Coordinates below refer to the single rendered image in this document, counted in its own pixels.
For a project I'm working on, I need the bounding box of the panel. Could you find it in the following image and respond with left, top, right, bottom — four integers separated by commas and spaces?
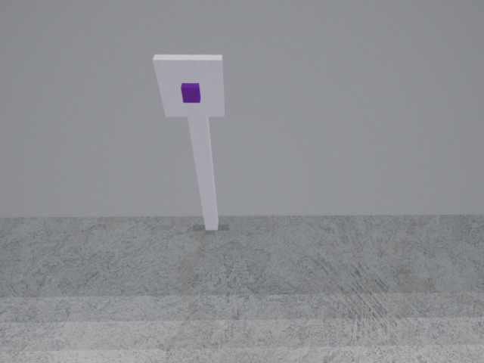
153, 54, 225, 230

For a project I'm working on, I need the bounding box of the button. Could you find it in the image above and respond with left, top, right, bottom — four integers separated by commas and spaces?
181, 83, 200, 103

